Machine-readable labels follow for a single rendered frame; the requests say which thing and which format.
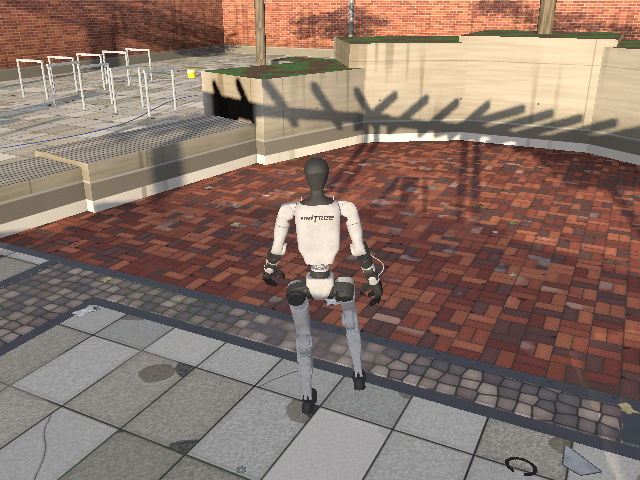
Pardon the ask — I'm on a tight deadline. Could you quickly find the left robot forearm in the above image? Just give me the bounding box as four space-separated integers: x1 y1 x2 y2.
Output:
264 240 281 274

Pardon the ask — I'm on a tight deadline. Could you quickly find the left robot upper arm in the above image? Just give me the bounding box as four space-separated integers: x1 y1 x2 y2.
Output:
271 202 297 255

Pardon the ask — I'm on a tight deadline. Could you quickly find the right robot forearm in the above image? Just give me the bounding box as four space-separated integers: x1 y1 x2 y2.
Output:
357 241 380 285

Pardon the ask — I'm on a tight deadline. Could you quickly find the right robot upper arm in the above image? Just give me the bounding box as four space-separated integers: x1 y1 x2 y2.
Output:
338 200 366 257

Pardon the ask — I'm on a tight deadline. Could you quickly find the robot left hand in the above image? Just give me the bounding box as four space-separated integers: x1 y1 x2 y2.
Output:
262 269 285 287

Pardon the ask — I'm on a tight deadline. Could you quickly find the humanoid robot torso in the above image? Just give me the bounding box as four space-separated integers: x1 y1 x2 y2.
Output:
295 196 342 300

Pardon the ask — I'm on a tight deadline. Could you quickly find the robot right hand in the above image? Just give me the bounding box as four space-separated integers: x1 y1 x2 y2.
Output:
360 280 383 306

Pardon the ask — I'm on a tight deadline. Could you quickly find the robot head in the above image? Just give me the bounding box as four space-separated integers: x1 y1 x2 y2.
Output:
300 158 334 206

